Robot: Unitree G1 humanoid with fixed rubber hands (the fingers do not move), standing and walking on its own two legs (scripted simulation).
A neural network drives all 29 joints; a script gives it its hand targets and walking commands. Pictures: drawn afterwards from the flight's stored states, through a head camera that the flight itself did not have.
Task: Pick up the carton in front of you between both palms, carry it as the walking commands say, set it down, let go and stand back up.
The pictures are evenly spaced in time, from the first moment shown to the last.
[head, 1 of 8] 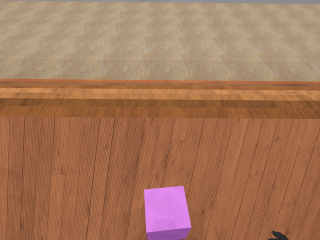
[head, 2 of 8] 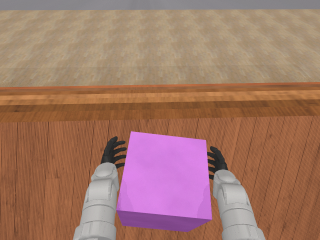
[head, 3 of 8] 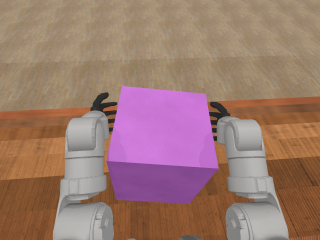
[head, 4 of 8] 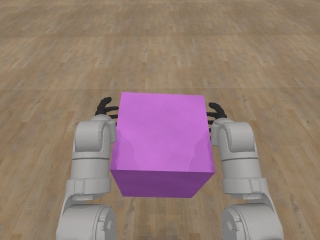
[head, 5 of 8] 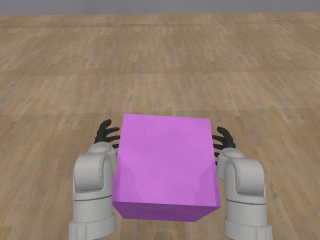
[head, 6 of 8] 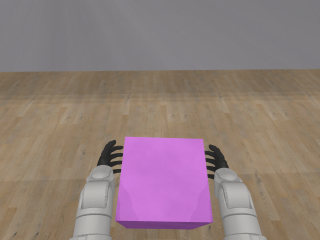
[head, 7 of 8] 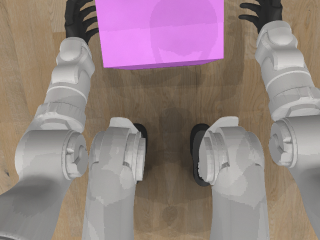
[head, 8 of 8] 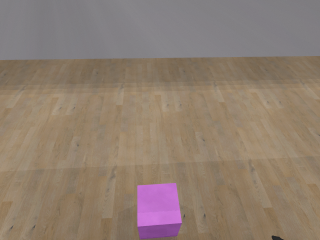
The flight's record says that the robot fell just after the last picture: no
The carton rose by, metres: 0.67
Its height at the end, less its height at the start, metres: -1.36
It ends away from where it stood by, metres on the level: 6.51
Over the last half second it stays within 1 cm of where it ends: yes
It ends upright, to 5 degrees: yes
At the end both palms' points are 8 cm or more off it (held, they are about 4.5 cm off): yes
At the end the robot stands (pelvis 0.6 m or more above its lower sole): yes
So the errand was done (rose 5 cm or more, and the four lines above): yes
